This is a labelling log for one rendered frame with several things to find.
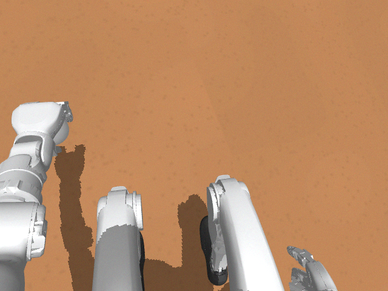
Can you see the ball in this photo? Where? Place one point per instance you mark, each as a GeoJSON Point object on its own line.
{"type": "Point", "coordinates": [62, 134]}

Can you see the right robot foot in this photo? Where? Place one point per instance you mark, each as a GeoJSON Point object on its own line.
{"type": "Point", "coordinates": [216, 278]}

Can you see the left robot hand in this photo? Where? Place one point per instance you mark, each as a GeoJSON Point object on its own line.
{"type": "Point", "coordinates": [44, 117]}

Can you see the left robot arm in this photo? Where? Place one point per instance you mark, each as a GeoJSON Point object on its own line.
{"type": "Point", "coordinates": [23, 226]}

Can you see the right robot hand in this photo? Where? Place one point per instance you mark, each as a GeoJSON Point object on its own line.
{"type": "Point", "coordinates": [316, 277]}

